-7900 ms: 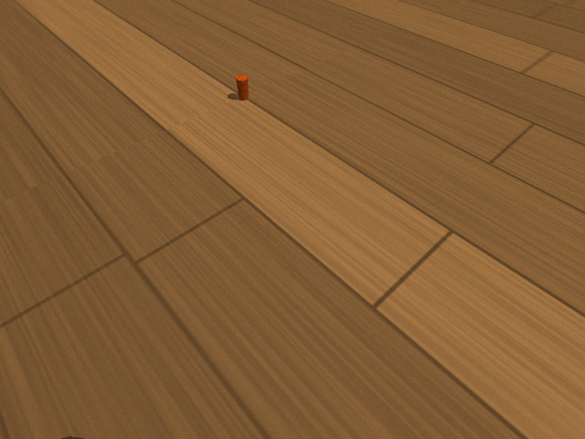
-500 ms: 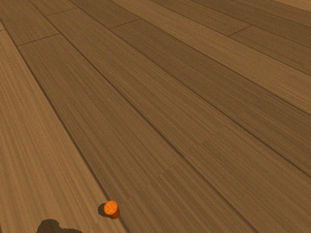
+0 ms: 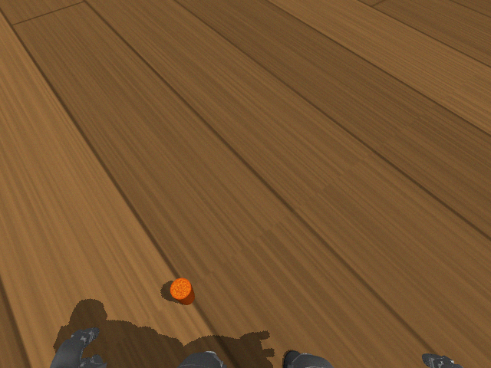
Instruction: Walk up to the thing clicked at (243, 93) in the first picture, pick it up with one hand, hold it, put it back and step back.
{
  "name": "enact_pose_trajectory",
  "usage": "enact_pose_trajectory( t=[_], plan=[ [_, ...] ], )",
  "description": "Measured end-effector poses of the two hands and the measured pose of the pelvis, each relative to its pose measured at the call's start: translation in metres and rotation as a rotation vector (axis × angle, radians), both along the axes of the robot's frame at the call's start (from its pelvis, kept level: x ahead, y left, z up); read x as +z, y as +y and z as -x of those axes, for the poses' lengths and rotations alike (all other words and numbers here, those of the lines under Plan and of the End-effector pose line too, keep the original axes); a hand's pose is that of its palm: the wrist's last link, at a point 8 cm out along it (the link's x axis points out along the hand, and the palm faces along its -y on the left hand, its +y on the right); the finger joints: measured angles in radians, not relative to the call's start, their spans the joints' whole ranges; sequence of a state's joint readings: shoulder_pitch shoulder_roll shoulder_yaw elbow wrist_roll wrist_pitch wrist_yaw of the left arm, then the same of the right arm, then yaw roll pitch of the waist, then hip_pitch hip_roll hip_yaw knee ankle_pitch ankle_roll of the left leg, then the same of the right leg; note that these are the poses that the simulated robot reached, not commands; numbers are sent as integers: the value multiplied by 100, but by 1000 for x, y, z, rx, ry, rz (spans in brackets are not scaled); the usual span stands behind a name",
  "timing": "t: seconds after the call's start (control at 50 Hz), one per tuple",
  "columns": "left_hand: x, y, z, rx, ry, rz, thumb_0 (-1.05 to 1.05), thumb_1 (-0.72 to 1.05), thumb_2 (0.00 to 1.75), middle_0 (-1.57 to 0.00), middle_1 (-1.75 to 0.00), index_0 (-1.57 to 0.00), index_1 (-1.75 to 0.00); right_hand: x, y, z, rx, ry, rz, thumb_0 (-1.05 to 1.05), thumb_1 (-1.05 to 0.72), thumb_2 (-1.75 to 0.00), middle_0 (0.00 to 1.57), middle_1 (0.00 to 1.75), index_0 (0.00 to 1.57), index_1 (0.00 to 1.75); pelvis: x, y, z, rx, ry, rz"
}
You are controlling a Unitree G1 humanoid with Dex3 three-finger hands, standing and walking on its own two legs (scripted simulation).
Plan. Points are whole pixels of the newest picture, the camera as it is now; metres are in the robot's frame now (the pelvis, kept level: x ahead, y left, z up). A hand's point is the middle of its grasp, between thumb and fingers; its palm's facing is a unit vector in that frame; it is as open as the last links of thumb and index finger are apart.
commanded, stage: walk up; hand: left
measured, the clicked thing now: (184, 293) +0.39 +0.25 -0.70
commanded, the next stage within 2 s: none
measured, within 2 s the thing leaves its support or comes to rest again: neither
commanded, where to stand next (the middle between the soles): +0.03 +0.01 m, yaw -2 degrees
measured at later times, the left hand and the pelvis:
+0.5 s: hand out of the picture +0.09 +0.30 -0.17, palm faces -0.10 -0.95 -0.31, open 7.4 cm; pelvis +0.01 +0.02 +0.00, yaw -3 degrees
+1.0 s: hand (119, 348) +0.16 +0.24 -0.14, palm faces +0.00 -0.89 -0.45, open 7.4 cm; pelvis +0.00 -0.02 -0.02, yaw +0 degrees
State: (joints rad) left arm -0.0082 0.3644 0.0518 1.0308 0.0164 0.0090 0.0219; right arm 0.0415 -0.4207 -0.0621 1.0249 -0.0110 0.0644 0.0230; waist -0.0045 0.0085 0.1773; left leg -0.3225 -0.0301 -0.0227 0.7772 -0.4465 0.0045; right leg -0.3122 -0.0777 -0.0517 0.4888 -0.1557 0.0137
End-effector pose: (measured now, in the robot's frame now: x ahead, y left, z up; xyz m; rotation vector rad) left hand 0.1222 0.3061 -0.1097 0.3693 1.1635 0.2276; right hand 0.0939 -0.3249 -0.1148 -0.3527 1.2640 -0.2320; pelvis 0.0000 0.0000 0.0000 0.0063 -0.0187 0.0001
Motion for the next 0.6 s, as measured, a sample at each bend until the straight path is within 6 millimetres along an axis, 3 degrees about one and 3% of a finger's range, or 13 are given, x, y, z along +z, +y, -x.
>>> enact_pose_trajectory(
  t=[0.14, 0.22, 0.28, 0.36, 0.42, 0.52, 0.6],
  plan=[
    [-23, 44, 8, -25, -27, 1, 1, 90, 90, -21, -30, -21, -30, -2, 28, 56, -5, 48, 50, 1, -91, -90, 20, 30, 20, 30, -18, 33, 24, 22, -3, -8],
    [-24, 48, 24, 2, 9, 51, 1, 91, 90, -21, -30, -20, -30, 11, 53, 92, -13, 100, 49, 1, -91, -90, 20, 30, 20, 30, -7, 41, 21, 39, -2, 7],
    [-25, 50, 38, 16, 43, 82, 1, 91, 90, -21, -30, -20, -30, 22, 58, 102, -29, 105, 66, 1, -91, -90, 21, 30, 21, 31, 0, 42, 17, 20, 3, 11],
    [-28, 53, 54, 2, 114, 90, 1, 91, 90, -21, -30, -20, -30, 35, 48, 106, -66, 33, 112, 1, -90, -89, 21, 30, 21, 31, 2, 40, 11, -8, -11, 9],
    [-27, 50, 53, -13, 133, 91, 1, 91, 90, -21, -30, -20, -30, 43, 33, 107, -84, 0, 141, 1, -90, -89, 21, 30, 21, 31, 2, 34, 4, -28, -20, 4],
    [-18, 29, 26, -61, 99, 85, 1, 91, 90, -20, -30, -20, -30, 46, 3, 105, -94, -21, 150, 1, -90, -90, 21, 30, 21, 31, 1, 16, -9, -55, -31, 0],
    [-12, 3, -9, -98, 32, 60, 1, 91, 90, -20, -30, -20, -30, 27, -24, 93, -89, -8, 123, 1, -90, -90, 21, 30, 21, 31, -7, -6, -21, -68, -33, -7]
  ],
)
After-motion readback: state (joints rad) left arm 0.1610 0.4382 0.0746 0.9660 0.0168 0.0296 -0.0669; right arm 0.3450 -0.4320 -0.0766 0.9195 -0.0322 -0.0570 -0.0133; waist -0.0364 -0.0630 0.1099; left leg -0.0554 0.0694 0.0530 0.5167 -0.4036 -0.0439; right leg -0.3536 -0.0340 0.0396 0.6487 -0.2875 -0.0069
